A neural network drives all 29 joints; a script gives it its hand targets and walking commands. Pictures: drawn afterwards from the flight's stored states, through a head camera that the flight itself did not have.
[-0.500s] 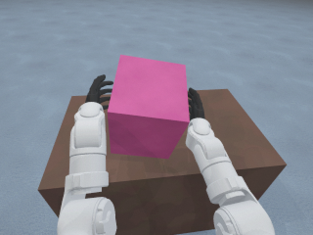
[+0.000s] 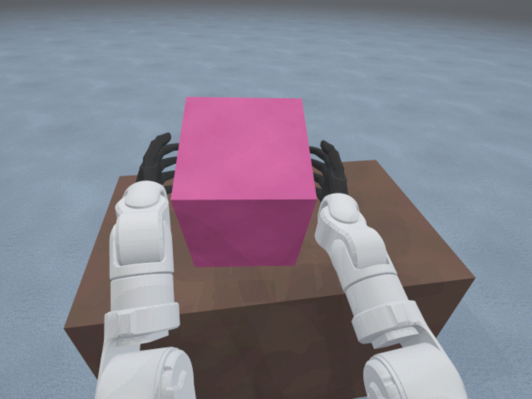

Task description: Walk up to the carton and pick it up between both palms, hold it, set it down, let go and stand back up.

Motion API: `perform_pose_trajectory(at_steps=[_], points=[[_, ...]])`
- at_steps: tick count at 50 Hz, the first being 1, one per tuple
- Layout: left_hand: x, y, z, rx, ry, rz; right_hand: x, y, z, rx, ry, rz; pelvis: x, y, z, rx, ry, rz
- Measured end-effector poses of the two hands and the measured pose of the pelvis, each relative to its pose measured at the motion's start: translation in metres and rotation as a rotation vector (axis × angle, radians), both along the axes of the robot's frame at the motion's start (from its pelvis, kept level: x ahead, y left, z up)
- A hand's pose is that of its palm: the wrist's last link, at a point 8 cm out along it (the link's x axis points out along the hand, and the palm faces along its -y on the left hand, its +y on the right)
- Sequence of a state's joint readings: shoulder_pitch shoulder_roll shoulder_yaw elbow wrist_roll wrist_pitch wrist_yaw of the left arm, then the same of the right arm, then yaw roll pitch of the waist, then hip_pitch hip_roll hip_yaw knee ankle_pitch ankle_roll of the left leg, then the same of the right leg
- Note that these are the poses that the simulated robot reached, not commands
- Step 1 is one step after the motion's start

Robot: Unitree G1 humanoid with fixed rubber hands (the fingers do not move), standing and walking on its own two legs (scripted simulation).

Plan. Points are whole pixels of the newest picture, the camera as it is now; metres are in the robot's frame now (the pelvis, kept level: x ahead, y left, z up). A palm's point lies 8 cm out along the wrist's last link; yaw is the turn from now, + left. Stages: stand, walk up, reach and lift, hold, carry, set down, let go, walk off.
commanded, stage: hold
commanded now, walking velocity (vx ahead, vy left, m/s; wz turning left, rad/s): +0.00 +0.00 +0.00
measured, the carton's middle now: (245, 188) +0.38 +0.01 +0.19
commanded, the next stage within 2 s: none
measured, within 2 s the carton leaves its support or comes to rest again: neither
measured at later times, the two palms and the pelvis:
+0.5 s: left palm (159, 184) +0.38 +0.14 +0.20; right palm (322, 202) +0.37 -0.12 +0.16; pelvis +0.01 +0.00 +0.00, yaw +0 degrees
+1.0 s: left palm (154, 185) +0.35 +0.14 +0.22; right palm (331, 193) +0.34 -0.12 +0.19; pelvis +0.00 +0.00 +0.00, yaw +0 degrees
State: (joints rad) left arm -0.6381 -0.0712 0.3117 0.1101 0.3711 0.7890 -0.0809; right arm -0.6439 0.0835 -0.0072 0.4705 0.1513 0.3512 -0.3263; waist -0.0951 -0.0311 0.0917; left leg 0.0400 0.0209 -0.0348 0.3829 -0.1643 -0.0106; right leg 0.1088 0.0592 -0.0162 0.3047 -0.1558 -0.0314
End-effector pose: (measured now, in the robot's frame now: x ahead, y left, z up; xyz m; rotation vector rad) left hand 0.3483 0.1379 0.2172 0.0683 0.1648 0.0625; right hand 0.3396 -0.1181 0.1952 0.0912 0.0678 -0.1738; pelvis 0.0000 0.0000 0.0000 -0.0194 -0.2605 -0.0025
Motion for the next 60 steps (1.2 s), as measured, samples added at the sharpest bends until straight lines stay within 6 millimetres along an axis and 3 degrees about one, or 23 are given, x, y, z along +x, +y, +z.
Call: perform_pose_trajectory(at_steps=[7,14,27,31,36,44,52,60], points=[[-0.004,-0.002,-0.009,0.008,0.039,-0.001,-0.005,-0.001,-0.018,-0.078,0.049,0.008,-0.006,0.001,0.0,-0.001,-0.006,0.0],[0.008,-0.005,-0.016,0.019,0.062,0.003,0.002,-0.002,-0.034,-0.098,0.083,0.006,-0.006,0.0,0.0,0.0,0.021,-0.001],[0.035,-0.002,-0.016,0.019,0.049,0.016,0.031,0.002,-0.036,-0.06,0.077,0.004,0.013,-0.001,0.001,0.002,0.058,0.0],[0.037,-0.001,-0.008,0.014,0.013,0.016,0.036,0.002,-0.023,0.006,0.034,-0.002,0.017,-0.002,0.002,0.002,0.063,0.0],[0.033,0.0,0.006,0.006,-0.037,0.009,0.034,0.002,-0.004,0.032,-0.021,-0.005,0.018,-0.002,0.002,0.002,0.056,0.0],[0.018,-0.002,-0.005,0.003,0.014,0.001,0.017,-0.002,-0.006,0.02,0.018,-0.006,0.013,-0.002,0.001,0.002,0.021,0.0],[0.002,-0.001,0.0,0.002,0.0,-0.001,0.001,-0.001,-0.001,0.007,0.002,-0.003,0.0,0.0,0.0,0.0,0.003,0.0],[-0.003,-0.003,-0.011,0.011,0.044,-0.002,-0.004,-0.001,-0.02,-0.079,0.058,0.008,-0.007,0.0,0.0,-0.001,-0.004,0.0]])
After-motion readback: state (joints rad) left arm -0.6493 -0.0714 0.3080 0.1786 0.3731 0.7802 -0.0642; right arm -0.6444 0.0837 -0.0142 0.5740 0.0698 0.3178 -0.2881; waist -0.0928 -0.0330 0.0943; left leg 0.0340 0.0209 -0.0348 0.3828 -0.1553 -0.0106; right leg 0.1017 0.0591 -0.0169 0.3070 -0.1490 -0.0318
